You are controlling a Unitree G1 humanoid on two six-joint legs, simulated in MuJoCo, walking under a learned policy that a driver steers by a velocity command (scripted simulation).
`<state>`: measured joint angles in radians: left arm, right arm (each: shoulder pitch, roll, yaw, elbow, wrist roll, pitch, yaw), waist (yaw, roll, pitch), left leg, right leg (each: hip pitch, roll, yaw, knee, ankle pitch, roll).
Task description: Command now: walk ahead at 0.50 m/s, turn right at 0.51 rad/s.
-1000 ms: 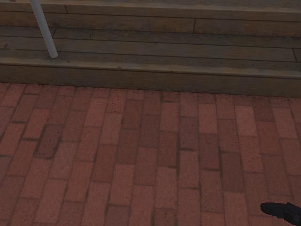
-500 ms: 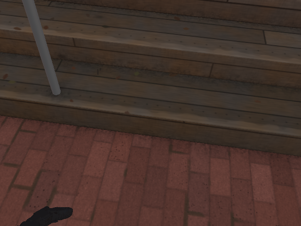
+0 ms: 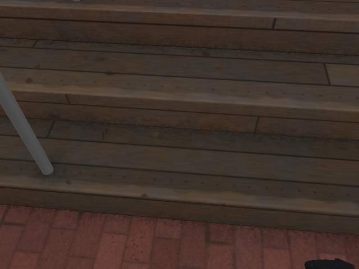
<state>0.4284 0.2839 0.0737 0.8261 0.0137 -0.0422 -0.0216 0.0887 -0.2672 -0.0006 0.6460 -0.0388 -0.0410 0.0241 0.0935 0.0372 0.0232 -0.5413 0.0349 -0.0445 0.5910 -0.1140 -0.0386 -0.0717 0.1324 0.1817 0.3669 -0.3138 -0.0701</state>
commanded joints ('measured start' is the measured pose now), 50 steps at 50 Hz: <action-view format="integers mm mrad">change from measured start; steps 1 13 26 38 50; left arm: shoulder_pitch -54 -192 -216 -149 144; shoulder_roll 187 63 67 87 61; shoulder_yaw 47 1 -26 -18 -38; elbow -67 -103 -88 32 219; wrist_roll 2 28 54 -7 42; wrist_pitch -13 38 -11 -40 -68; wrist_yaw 10 -37 -22 13 43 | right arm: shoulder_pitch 65 250 321 237 -206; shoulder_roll -125 -111 -158 -44 83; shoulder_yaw -44 -62 -60 -38 5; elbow -44 77 219 185 -37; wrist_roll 3 18 28 -19 21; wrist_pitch -33 -62 -34 7 13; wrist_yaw -17 -30 -35 -5 -59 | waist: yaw -104 -106 -18 -122 -52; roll -106 67 42 -94 -27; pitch -47 -13 -111 -47 151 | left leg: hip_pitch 291 503 533 9 -1055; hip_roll -50 228 182 65 -38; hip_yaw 22 -43 216 68 -53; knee -106 -400 -10 506 1563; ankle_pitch -48 227 771 -129 -530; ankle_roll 32 179 117 28 153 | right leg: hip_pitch -115 -594 -94 -70 241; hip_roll -230 -179 -49 -314 -469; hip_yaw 215 -130 -276 -43 -22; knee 59 711 89 -182 -212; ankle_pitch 421 78 207 546 77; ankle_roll -73 40 -78 -160 -139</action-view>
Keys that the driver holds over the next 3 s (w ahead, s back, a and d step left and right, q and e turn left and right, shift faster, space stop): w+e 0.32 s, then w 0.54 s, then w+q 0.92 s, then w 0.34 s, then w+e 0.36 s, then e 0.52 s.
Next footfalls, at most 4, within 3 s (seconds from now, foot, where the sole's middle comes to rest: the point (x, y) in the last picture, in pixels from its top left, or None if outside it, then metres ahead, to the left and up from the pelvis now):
0.04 left None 0.18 0.12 -0.77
0.54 right None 0.39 -0.15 -0.77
1.18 left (224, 172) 0.78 -0.05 -0.61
1.68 right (266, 79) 1.13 -0.20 -0.45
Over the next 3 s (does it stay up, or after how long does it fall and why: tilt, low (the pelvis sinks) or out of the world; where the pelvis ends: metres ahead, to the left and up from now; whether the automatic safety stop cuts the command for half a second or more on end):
stays up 1.64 0.02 0.60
